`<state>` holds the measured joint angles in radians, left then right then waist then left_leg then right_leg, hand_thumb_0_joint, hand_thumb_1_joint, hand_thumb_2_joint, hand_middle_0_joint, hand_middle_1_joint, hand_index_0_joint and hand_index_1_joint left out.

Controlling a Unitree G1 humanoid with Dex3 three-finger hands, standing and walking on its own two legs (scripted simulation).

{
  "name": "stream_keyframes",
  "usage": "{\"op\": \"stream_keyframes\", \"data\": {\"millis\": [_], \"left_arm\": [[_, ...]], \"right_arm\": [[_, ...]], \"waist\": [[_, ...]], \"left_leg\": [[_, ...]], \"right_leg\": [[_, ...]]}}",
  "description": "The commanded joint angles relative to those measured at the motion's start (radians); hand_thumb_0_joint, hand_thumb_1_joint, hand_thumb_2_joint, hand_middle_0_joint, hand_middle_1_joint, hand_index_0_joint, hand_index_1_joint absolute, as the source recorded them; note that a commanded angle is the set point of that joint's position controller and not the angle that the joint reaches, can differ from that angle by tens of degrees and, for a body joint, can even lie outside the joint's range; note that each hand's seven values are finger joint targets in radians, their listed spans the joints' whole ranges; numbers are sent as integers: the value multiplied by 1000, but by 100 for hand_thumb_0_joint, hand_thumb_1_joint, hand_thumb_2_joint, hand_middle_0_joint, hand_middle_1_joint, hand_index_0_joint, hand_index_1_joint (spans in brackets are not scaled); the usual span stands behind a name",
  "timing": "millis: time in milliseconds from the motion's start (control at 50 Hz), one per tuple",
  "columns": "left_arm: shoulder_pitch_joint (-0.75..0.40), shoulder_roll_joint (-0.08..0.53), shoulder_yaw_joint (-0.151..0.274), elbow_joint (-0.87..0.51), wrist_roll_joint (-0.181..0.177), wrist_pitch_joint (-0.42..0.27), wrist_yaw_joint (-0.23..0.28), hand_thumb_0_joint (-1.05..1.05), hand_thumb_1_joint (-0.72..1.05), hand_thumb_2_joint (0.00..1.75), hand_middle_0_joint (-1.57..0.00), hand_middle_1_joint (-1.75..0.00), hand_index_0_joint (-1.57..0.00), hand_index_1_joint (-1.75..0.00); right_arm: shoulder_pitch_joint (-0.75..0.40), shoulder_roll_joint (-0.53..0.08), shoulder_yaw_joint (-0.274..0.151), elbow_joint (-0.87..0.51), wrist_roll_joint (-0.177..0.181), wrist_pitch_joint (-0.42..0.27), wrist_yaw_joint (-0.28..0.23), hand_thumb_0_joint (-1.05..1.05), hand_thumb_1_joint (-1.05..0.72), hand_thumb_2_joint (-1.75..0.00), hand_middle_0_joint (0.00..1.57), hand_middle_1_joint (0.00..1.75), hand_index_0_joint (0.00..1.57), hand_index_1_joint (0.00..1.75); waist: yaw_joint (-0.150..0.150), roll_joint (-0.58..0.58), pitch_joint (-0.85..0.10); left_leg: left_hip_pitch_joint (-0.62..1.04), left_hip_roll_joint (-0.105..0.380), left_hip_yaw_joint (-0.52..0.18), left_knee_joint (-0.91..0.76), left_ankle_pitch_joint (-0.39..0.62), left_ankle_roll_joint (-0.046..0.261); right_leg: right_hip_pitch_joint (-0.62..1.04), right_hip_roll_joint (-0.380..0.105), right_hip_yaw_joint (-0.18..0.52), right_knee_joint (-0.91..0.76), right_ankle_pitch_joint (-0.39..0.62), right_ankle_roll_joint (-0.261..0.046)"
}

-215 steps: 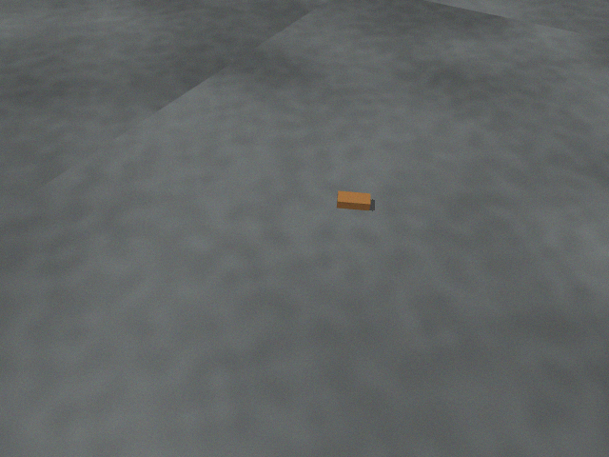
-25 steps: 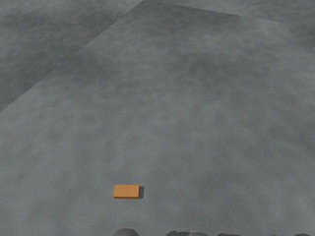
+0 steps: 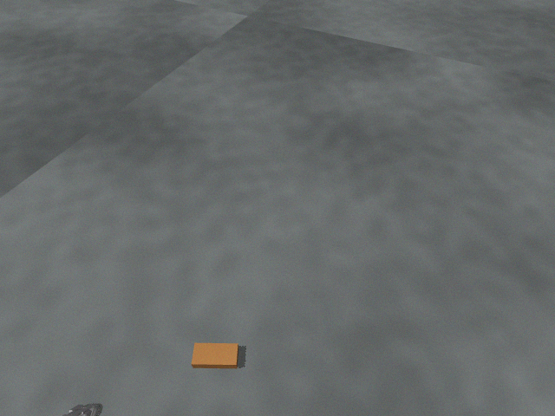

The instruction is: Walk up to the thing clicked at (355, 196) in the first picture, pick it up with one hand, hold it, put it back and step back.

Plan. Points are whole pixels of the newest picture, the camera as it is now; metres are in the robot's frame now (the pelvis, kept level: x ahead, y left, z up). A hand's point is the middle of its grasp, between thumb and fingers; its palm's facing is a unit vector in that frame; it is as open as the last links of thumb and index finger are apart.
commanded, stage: walk up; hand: left
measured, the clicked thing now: (215, 355) +0.43 +0.20 -0.75
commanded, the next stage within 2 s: stand in 0.82 s
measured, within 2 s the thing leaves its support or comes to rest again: neither
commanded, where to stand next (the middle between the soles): +0.05 +0.01 m, yaw -1 degrees
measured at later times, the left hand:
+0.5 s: hand out of the picture +0.08 +0.26 -0.15, palm faces +0.00 -0.94 -0.35, open 7.4 cm
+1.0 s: hand out of the picture +0.11 +0.26 -0.15, palm faces -0.01 -0.94 -0.34, open 7.4 cm
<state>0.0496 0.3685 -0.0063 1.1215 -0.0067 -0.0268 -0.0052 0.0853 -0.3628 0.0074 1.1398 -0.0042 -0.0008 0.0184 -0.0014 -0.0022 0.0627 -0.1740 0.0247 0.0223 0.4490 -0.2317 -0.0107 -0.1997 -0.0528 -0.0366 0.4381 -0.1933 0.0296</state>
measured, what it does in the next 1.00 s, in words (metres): stands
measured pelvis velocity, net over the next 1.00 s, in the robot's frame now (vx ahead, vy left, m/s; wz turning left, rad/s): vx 0.02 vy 0.00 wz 0.00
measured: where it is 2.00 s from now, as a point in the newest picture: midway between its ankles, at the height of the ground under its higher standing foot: outside the picture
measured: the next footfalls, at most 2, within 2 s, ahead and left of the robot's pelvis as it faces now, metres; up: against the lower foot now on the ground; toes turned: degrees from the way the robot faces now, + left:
none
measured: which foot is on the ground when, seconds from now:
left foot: down 0.00-1.00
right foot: down 0.00-1.00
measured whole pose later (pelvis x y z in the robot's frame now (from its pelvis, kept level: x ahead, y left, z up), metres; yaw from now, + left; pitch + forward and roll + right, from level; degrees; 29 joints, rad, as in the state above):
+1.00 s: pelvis +0.02 +0.00 +0.01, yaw +0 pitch -2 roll +0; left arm 0.06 0.35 0.01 1.15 0.01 -0.01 -0.01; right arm 0.08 -0.35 0.00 1.15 -0.01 0.00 0.01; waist -0.01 0.00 0.06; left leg -0.09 0.02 0.02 0.32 -0.19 -0.01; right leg -0.12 -0.05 -0.04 0.32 -0.16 0.04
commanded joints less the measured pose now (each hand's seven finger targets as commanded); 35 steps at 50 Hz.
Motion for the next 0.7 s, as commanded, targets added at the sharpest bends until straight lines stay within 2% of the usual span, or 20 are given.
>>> {"op": "stream_keyframes", "data": {"millis": [0, 60, 180, 320, 420, 680], "left_arm": [[-49, 210, 40, -28, 4, -22, 14, 0, 90, 90, -20, -30, -20, -30], [-64, 210, 40, -18, 9, -22, 14, 0, 90, 90, -20, -30, -20, -30], [-57, 204, 42, -3, 13, -22, 13, 0, 90, 90, -20, -30, -20, -30], [-49, 202, 43, -3, 19, -21, 15, 0, 90, 90, -20, -30, -20, -30], [-47, 202, 48, -5, 16, -21, 16, 0, 90, 90, -20, -30, -20, -30], [-40, 194, 50, -14, 19, -15, 19, 0, 90, 90, -20, -30, -20, -30]], "right_arm": [[-67, -218, -50, -52, 8, -22, -12, 0, -90, -90, 20, 30, 20, 30], [-69, -216, -53, -44, 6, -17, -12, 0, -90, -90, 20, 30, 20, 30], [-80, -212, -53, -38, 5, -15, -11, 0, -90, -90, 20, 30, 20, 30], [-85, -215, -57, -37, 1, -10, -10, 0, -90, -90, 20, 30, 20, 30], [-69, -206, -55, -36, 3, -12, -11, 0, -90, -90, 20, 30, 20, 30], [-59, -202, -61, -43, 1, -11, -15, 0, -90, -90, 20, 30, 20, 30]], "waist": [[9, 20, -110], [0, 7, -102], [3, -1, -107], [1, -5, -95], [2, -4, -121], [2, 1, -100]], "left_leg": [[17, 102, -93, -126, 148, 44], [30, 98, -86, -140, 120, 40], [54, 101, -88, -157, 138, 36], [58, 95, -86, -170, 90, 36], [75, 99, -87, -167, 156, 32], [64, 99, -86, -175, 170, 33]], "right_leg": [[82, -88, 79, -107, 131, -43], [69, -93, 84, -131, 107, -40], [76, -91, 77, -150, 114, -32], [68, -92, 80, -177, 73, -30], [98, -94, 75, -160, 129, -29], [109, -90, 67, -152, 144, -29]]}}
